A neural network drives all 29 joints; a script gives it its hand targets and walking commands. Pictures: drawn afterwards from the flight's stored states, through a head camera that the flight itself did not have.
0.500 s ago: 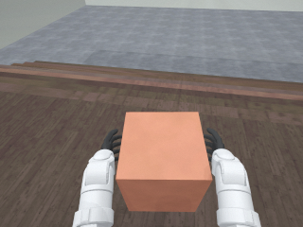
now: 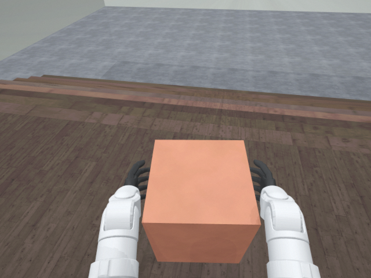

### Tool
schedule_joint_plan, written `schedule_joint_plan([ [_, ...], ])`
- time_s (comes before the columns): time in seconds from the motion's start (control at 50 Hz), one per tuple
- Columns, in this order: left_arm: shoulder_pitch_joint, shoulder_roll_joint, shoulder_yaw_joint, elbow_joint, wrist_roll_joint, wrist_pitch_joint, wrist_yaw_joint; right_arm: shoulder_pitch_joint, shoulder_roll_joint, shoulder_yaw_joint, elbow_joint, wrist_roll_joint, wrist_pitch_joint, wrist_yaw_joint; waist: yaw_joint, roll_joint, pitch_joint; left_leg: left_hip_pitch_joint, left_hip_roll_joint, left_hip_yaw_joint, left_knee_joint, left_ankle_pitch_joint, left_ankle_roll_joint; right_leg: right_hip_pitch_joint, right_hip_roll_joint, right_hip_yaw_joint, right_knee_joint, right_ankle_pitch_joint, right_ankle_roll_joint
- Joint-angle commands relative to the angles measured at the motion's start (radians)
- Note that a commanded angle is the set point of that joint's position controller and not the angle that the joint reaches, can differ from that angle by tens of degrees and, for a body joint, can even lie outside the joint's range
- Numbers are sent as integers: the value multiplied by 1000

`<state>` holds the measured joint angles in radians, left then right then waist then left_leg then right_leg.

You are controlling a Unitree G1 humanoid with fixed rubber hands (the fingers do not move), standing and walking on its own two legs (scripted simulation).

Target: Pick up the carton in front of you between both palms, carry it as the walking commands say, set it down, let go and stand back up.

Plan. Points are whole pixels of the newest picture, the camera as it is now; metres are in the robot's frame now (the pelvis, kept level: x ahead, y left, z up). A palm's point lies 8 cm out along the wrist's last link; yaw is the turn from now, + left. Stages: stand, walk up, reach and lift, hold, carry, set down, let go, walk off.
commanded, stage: hold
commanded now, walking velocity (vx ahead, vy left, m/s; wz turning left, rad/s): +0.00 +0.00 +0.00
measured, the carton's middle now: (198, 203) +0.30 +0.00 -0.02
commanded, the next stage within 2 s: carry in 0.28 s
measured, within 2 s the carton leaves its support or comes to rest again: neither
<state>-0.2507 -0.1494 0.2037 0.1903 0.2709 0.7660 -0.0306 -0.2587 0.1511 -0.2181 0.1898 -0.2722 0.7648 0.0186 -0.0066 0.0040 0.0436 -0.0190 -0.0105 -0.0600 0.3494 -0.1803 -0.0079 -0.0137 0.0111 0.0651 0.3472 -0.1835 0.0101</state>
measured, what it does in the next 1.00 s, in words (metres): walks ahead: right foot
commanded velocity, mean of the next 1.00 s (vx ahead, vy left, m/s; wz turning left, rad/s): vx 0.38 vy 0.00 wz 0.00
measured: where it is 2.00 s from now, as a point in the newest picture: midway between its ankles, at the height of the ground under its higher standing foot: (187, 183)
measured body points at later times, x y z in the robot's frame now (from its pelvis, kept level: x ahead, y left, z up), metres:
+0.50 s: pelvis +0.03 +0.00 -0.01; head -0.02 +0.00 +0.44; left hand +0.33 +0.14 +0.07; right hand +0.33 -0.16 +0.07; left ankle +0.02 +0.13 -0.74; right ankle +0.02 -0.13 -0.75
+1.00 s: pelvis +0.26 -0.01 -0.01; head +0.24 -0.01 +0.44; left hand +0.51 +0.16 +0.09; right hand +0.52 -0.15 +0.09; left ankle +0.17 +0.11 -0.67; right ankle +0.22 -0.08 -0.75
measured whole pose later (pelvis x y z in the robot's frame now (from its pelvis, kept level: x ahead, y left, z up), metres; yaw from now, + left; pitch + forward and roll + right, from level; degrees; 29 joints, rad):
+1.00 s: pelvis +0.26 -0.01 -0.01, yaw +1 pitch +6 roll -1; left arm -0.03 -0.13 0.05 -0.51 0.05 1.24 0.12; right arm -0.05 0.13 -0.07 -0.51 -0.04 1.24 -0.12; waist 0.03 0.00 -0.17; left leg -0.48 0.09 0.08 1.09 -0.36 0.02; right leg -0.24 0.00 -0.22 0.41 -0.28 -0.06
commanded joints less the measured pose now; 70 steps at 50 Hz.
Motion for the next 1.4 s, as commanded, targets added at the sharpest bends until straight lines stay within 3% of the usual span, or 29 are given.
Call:
schedule_joint_plan([
  [0.0, -425, -858, -495, -54, -223, -30, -189, -424, 850, 516, -50, 231, -29, 208, 4, -21, -202, 32, -82, -10, -40, 152, 4, 8, 82, 8, -52, 130, -2],
  [0.24, -426, -839, -501, -41, -223, -23, -190, -421, 844, 529, -53, 231, -24, 201, 7, -4, -179, 20, -84, -8, -49, 106, 6, -3, 77, 4, -56, 111, 1],
  [0.26, -464, -875, -562, -60, -276, -11, -187, -451, 843, 568, -62, 270, -13, 203, 8, -1, -242, -79, 103, 14, 26, -79, 17, -143, -112, 14, -3, -120, -14],
  [0.3, -449, -864, -547, -55, -260, -1, -186, -484, 847, 572, -100, 275, -8, 200, 6, 15, -216, -173, 101, -43, -22, -526, 30, -234, -66, 14, -13, -490, -11],
  [0.44, -455, -857, -692, -235, -352, 102, -139, -436, 850, 698, -245, 344, 106, 142, 4, 7, -269, -247, 114, -60, 43, -444, 52, -293, -70, -8, 99, -348, -30],
  [0.5, -432, -824, -732, -328, -391, 186, -97, -436, 817, 748, -355, 390, 192, 105, 16, -110, -240, -428, 56, 54, 218, -366, 16, -211, -188, 211, -70, -494, -96],
  [0.52, -417, -795, -736, -369, -402, 212, -79, -415, 797, 760, -369, 401, 222, 92, 16, -192, -239, -482, 28, 122, 248, -289, 13, -144, -246, 282, -87, -465, -128],
  [0.54, -367, -778, -726, -396, -391, 239, -60, -414, 800, 772, -410, 429, 244, 83, 9, -186, -220, -465, 27, 148, 187, -228, 19, -133, -265, 293, -74, -344, -145],
  [0.6, -307, -786, -768, -535, -442, 296, -32, -301, 810, 795, -494, 475, 302, 59, 5, -99, -304, -188, 35, 167, 88, -148, 19, -210, -163, 51, 116, 6, -92],
  [0.62, -291, -785, -803, -582, -468, 317, -27, -254, 800, 799, -524, 473, 322, 51, -8, 4, -342, -14, 111, 43, 43, -120, 55, -339, -101, -75, 297, 74, -51],
  [0.64, -269, -787, -809, -617, -491, 346, -25, -199, 773, 791, -564, 471, 334, 39, -19, 211, -343, 163, 234, -145, 52, 151, 124, -564, -39, -182, 499, 48, 2],
  [0.66, -258, -792, -833, -651, -501, 362, -26, -176, 781, 786, -600, 462, 347, 30, -23, 356, -330, 307, 347, -302, -12, 362, 196, -792, -1, -218, 564, -310, 19],
  [0.7, -280, -807, -839, -721, -538, 385, -31, -176, 797, 797, -694, 470, 377, 16, -38, 118, -258, 367, 393, -341, -3, 500, 249, -945, -52, -180, 535, -489, -8],
  [0.74, -154, -811, -823, -713, -521, 398, -26, -176, 816, 828, -758, 505, 393, 18, -26, 152, -262, 233, 346, -188, -43, 372, 172, -758, -65, -175, 328, -273, -19],
  [0.8, -121, -775, -782, -741, -490, 416, 1, -191, 761, 855, -809, 550, 424, 18, 5, 129, -325, -85, 215, 104, 95, 371, 76, -202, 66, -336, 73, -10, -25],
  [0.82, -120, -768, -770, -750, -489, 423, 11, -182, 735, 856, -829, 560, 433, 20, 22, 87, -423, -225, 187, 180, 212, 328, 47, 77, 31, -303, 68, -7, -45],
  [0.84, -101, -730, -750, -756, -465, 431, 24, -223, 706, 861, -847, 573, 448, 20, 48, -26, -409, -437, 128, 238, 421, 143, 14, 226, -124, -37, -4, -223, -97],
  [0.86, -99, -698, -742, -748, -464, 439, 37, -232, 678, 866, -863, 585, 461, 18, 53, -280, -402, -687, 11, 223, 677, -183, -9, 295, -410, 463, -141, -261, -245],
  [0.88, -148, -713, -751, -783, -485, 452, 41, -249, 691, 868, -837, 589, 468, 16, 46, -212, -336, -788, 60, 88, 836, -312, 26, 272, -447, 480, -126, -41, -288],
  [0.92, -168, -742, -782, -756, -512, 471, 43, -201, 694, 831, -788, 567, 477, 12, 37, -42, -322, -797, 138, 53, 880, -276, 48, 177, -412, 331, -96, 166, -265],
  [0.96, -211, -758, -814, -786, -546, 481, 28, -150, 717, 790, -732, 519, 477, 4, 25, -5, -309, -706, 166, 75, 739, -126, 27, 55, -346, 125, -161, 107, -182],
  [1.06, -208, -765, -840, -748, -577, 468, -20, -107, 764, 755, -683, 443, 454, -13, 24, -88, -220, -667, 109, 185, 401, 5, -7, 35, -281, -59, -201, 196, -150],
  [1.16, -149, -768, -813, -719, -548, 455, -39, -125, 785, 807, -724, 463, 440, 7, 25, -181, -188, -476, 62, 292, 202, 147, 31, 8, -237, -208, -173, 337, -105],
  [1.22, -153, -762, -814, -772, -537, 441, -39, -124, 808, 829, -742, 487, 433, 18, 3, -168, -276, -169, -31, 384, 147, 53, 48, -28, -197, -308, 132, 594, -65],
  [1.24, -129, -766, -816, -739, -527, 443, -40, -126, 795, 823, -747, 496, 433, 23, -18, -128, -354, 54, 11, 341, 141, 9, 45, -131, -162, -312, 336, 506, -38],
  [1.26, -121, -752, -817, -752, -515, 445, -36, -113, 780, 812, -727, 494, 434, 29, -24, 106, -449, 239, 301, -132, 20, -301, 143, -374, -108, -289, 645, 236, 7],
  [1.28, -140, -776, -829, -776, -526, 445, -42, -102, 789, 814, -723, 500, 420, 34, -12, 324, -459, 319, 450, -482, -168, -222, 237, -578, 19, -215, 873, -240, 18],
  [1.32, -136, -833, -836, -749, -520, 418, -44, -106, 860, 854, -729, 522, 404, 47, -12, 111, -428, 211, 421, -312, -116, 32, 213, -634, -94, -50, 1020, -231, -28],
  [1.38, -123, -902, -853, -740, -502, 384, -46, -130, 917, 877, -739, 535, 375, 63, 1, 46, -388, 52, 339, -42, -131, 95, 126, -562, -152, -67, 803, -101, -31],
])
